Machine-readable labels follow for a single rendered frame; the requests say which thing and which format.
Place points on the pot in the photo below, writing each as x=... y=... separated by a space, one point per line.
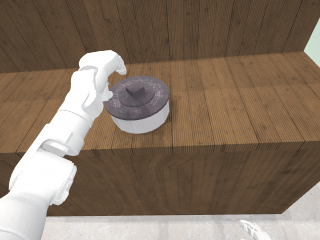
x=143 y=125

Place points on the right robot hand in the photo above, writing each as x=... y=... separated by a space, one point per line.
x=254 y=230

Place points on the left robot hand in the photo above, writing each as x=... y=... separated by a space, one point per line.
x=110 y=61

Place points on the left robot forearm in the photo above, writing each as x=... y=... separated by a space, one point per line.
x=65 y=134

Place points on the lid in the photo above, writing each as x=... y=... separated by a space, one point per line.
x=125 y=107

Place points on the knob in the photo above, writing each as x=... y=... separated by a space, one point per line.
x=135 y=89

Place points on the robot left upper arm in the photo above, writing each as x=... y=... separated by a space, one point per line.
x=45 y=180

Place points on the table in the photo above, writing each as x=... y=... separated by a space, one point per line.
x=242 y=136

